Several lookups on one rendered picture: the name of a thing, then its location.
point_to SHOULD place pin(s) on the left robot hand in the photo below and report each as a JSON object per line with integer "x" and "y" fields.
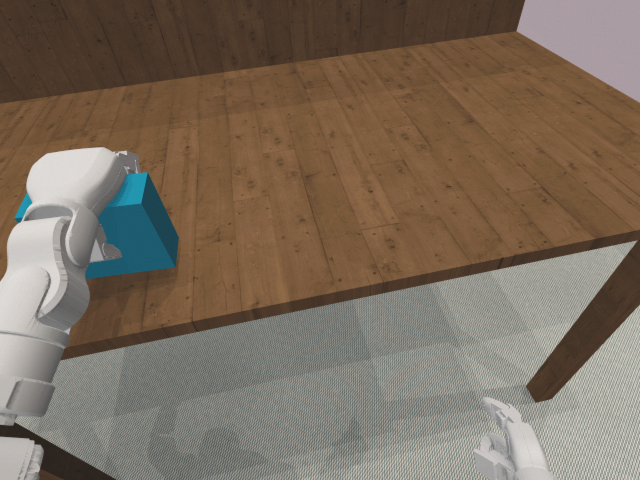
{"x": 91, "y": 177}

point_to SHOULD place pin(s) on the right robot hand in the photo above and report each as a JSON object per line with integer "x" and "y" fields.
{"x": 499, "y": 458}

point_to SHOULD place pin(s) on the sponge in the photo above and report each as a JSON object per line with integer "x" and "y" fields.
{"x": 136, "y": 222}

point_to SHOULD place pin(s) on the table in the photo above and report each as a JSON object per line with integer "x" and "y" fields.
{"x": 311, "y": 152}

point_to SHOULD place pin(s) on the robot left upper arm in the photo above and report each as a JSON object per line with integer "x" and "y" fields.
{"x": 20, "y": 459}

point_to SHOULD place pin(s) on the left robot forearm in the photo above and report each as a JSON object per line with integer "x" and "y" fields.
{"x": 42, "y": 295}

